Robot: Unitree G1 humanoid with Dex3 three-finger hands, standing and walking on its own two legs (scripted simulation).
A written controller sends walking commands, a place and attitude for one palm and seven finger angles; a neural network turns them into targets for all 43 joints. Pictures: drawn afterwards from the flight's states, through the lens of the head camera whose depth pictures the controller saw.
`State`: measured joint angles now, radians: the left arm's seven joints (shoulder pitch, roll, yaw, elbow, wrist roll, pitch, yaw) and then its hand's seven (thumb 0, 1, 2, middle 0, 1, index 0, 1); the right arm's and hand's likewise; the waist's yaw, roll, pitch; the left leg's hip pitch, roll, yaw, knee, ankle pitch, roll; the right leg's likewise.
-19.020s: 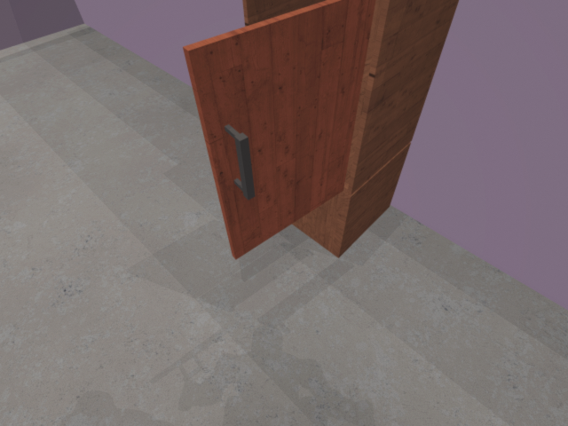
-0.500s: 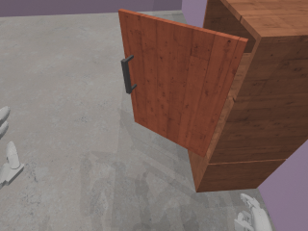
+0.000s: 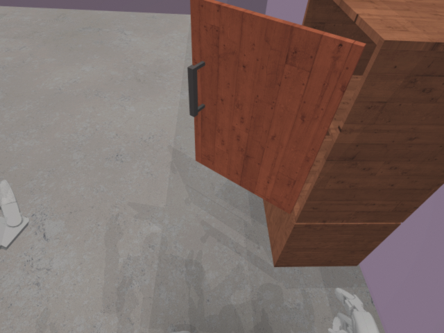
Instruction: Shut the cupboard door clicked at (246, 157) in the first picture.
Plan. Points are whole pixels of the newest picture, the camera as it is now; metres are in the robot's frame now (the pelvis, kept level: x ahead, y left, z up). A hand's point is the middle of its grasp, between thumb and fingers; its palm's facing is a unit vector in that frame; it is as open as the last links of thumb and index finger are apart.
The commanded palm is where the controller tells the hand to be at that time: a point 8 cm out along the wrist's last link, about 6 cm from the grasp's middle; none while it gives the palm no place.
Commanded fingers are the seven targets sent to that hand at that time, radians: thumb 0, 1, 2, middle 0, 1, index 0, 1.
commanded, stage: step back with the hand held close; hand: left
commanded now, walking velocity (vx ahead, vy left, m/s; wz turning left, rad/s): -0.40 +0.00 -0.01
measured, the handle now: (197, 89) +0.76 +0.12 +0.03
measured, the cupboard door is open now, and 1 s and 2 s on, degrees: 53 53 53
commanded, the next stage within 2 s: stop stepping back and stand still in 0.90 s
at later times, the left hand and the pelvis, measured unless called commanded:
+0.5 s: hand out of the picture +0.14 +0.26 +0.19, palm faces +0.46 -0.77 -0.44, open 7.4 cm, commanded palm +0.07 +0.30 +0.20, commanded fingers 0.00 0.90 0.90 -0.20 -0.30 -0.20 -0.30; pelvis -0.05 +0.00 +0.00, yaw +3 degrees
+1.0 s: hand out of the picture +0.05 +0.28 +0.20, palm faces +0.45 -0.81 -0.39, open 7.4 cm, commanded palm -0.03 +0.31 +0.20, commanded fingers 0.00 0.90 0.90 -0.20 -0.30 -0.20 -0.30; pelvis -0.16 +0.01 +0.00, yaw +2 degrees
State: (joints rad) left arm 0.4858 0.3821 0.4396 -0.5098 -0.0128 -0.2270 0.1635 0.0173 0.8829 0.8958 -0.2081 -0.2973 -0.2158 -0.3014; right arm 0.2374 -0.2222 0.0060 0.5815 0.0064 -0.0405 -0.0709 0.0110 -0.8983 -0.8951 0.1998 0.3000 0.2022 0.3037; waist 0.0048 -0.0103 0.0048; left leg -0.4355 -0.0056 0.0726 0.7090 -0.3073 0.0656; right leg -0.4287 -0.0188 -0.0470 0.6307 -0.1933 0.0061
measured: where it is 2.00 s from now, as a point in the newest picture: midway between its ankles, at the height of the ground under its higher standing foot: outside the picture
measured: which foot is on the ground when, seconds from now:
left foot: down 0.00-1.00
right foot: down 0.00-0.52, up 0.54-0.70, down 0.72-1.00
